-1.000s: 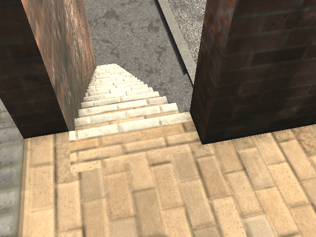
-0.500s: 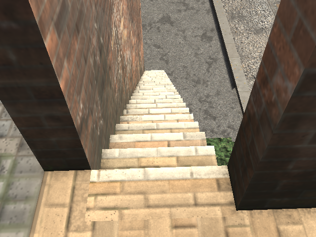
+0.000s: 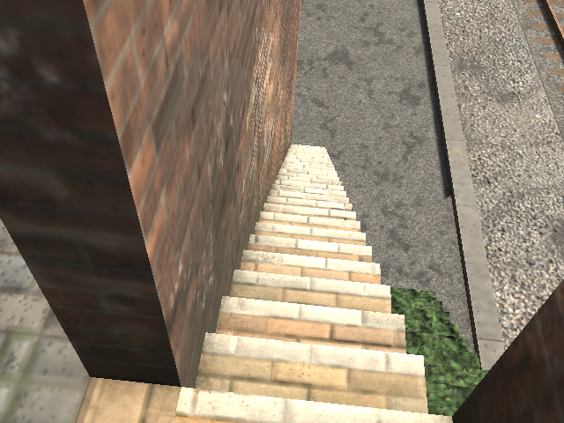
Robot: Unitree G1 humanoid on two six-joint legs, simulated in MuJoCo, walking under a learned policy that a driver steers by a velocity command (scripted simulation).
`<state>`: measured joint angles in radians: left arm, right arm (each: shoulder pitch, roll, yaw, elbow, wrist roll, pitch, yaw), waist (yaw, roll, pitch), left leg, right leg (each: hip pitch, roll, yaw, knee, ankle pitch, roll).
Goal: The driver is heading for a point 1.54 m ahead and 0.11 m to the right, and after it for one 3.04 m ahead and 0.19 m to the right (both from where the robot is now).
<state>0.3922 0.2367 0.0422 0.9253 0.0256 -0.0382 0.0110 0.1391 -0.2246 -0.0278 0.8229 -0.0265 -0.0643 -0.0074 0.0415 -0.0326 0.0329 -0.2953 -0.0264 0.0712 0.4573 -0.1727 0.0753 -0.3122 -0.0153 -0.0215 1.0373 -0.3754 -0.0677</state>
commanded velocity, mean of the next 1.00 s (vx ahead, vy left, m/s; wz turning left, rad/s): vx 0.50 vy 0.00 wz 0.01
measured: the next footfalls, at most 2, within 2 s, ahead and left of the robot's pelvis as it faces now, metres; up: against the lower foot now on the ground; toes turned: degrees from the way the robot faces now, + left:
right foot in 0.42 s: +0.39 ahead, -0.12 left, +0.00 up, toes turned -3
left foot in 1.24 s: +0.67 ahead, +0.10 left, -0.19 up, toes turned +2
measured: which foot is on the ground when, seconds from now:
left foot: down 0.00-0.42, up 0.44-1.00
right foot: up 0.00-0.40, down 0.42-1.00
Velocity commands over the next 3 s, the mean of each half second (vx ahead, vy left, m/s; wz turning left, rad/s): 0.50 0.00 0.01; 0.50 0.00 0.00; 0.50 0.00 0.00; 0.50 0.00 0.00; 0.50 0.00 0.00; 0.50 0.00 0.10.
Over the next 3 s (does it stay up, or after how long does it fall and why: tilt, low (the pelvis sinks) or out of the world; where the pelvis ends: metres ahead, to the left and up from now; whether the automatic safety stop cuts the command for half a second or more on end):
stays up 1.36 -0.18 -0.81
